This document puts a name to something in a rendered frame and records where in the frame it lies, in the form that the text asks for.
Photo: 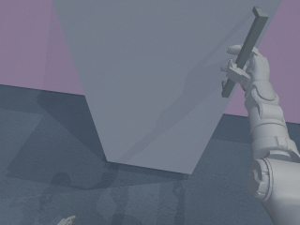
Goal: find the right robot upper arm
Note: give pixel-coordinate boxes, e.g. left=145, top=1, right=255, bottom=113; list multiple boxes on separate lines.
left=247, top=157, right=300, bottom=225

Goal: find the robot right hand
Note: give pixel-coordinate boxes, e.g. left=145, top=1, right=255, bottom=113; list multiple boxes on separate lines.
left=220, top=44, right=270, bottom=92

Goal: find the fridge door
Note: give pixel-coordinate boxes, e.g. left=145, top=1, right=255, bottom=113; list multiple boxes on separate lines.
left=52, top=0, right=282, bottom=174

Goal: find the robot left hand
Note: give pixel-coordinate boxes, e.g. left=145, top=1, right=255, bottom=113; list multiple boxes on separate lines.
left=57, top=216, right=77, bottom=225

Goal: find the right robot forearm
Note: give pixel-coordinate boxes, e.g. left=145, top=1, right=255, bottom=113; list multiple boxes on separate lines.
left=244, top=80, right=300, bottom=163

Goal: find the handle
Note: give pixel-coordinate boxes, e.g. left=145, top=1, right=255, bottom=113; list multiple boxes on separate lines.
left=221, top=6, right=269, bottom=98

